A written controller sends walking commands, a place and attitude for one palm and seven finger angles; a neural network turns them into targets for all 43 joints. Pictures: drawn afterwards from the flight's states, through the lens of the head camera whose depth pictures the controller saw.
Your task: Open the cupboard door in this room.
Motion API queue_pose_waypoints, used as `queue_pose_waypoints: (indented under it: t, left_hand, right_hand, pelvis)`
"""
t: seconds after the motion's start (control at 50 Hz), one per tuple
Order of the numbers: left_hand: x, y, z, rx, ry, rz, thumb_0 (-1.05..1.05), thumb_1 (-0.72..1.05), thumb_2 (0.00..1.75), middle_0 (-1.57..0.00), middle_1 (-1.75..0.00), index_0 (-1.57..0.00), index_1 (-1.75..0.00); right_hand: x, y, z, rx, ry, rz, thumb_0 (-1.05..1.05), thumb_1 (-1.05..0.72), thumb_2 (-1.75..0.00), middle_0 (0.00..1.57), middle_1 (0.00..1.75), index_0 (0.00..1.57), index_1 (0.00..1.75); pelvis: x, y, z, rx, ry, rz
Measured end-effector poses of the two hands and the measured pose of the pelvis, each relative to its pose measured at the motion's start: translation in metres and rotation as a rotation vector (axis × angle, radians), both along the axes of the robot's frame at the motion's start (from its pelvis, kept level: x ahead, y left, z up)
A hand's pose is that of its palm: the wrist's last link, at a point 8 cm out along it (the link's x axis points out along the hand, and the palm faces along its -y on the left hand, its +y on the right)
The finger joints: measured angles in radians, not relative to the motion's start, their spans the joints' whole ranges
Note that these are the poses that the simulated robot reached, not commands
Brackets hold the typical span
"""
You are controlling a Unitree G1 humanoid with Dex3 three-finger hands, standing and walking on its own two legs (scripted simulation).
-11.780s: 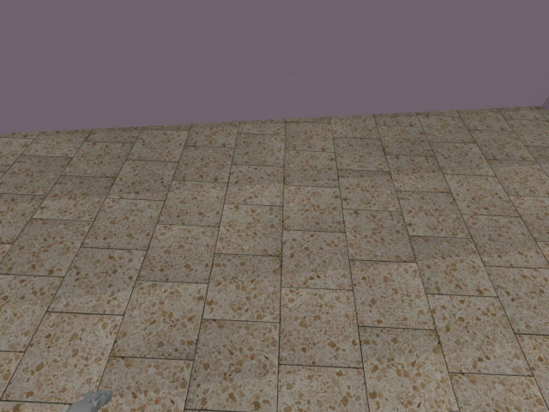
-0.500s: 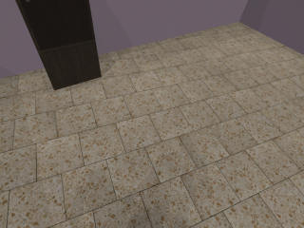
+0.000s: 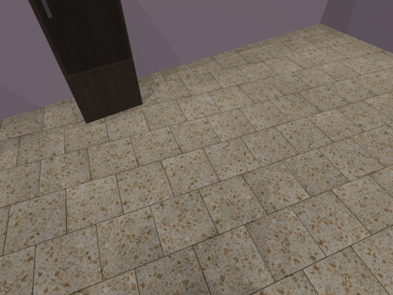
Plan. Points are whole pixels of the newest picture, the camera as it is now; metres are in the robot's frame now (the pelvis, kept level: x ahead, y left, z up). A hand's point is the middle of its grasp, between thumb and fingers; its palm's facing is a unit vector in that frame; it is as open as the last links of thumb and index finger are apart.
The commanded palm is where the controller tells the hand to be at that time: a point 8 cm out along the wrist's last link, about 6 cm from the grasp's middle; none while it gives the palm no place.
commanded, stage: stand and wait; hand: left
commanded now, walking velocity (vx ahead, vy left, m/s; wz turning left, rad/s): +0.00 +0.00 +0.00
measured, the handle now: out of the picture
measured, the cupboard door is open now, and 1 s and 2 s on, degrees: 0 0 0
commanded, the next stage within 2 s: turn or walk to find it in 0.24 s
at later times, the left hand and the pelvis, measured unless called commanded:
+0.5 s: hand out of the picture -0.03 +0.18 -0.18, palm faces +0.09 -0.98 -0.20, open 7.4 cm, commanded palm none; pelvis -0.03 +0.01 +0.00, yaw +2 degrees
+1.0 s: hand out of the picture +0.00 +0.18 -0.13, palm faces +0.30 -0.91 -0.29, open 7.4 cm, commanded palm none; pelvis -0.03 -0.04 +0.01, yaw +18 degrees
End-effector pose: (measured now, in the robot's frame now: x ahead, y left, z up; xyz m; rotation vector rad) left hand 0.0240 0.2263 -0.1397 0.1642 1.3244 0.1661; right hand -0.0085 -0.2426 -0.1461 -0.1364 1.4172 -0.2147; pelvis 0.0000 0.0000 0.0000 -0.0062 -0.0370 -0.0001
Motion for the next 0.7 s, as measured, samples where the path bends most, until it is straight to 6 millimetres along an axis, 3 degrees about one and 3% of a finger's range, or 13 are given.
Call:
queue_pose_waypoints:
  t: [0.12,0.28,0.48,0.6,0.7]
  left_hand:
    - [-0.017,0.001,-0.003,-0.023,0.044,0.009,0.00,0.92,0.90,-0.20,-0.30,-0.20,-0.30]
    - [-0.042,-0.003,0.001,-0.030,0.074,0.006,0.00,0.91,0.90,-0.20,-0.30,-0.20,-0.29]
    - [-0.065,0.004,-0.005,-0.021,0.082,0.072,0.00,0.91,0.90,-0.21,-0.30,-0.20,-0.30]
    - [-0.061,0.023,-0.016,-0.015,0.053,0.110,0.00,0.91,0.90,-0.21,-0.30,-0.20,-0.30]
    - [-0.039,0.033,-0.003,0.019,-0.012,0.119,0.00,0.91,0.90,-0.20,-0.30,-0.20,-0.29]
  right_hand:
    - [-0.023,0.017,0.007,0.015,0.036,-0.002,0.00,-0.92,-0.90,0.20,0.30,0.19,0.30]
    - [-0.024,0.041,0.005,0.071,-0.010,-0.004,0.01,-0.91,-0.90,0.20,0.30,0.20,0.30]
    - [-0.032,0.036,0.000,0.062,0.022,0.030,0.01,-0.92,-0.90,0.20,0.30,0.20,0.30]
    - [-0.025,0.027,0.002,0.006,0.015,0.064,0.01,-0.91,-0.90,0.20,0.30,0.20,0.30]
    - [-0.009,0.020,0.009,-0.001,-0.015,0.110,0.01,-0.91,-0.90,0.20,0.30,0.20,0.30]
  pelvis:
    - [-0.007,0.002,0.005,0.008,-0.008,-0.010]
    - [-0.017,0.004,0.009,0.007,-0.018,-0.019]
    - [-0.032,0.007,0.001,0.000,0.011,0.031]
    - [-0.036,0.015,-0.008,-0.009,0.030,0.080]
    - [-0.038,0.009,-0.001,-0.017,0.060,0.136]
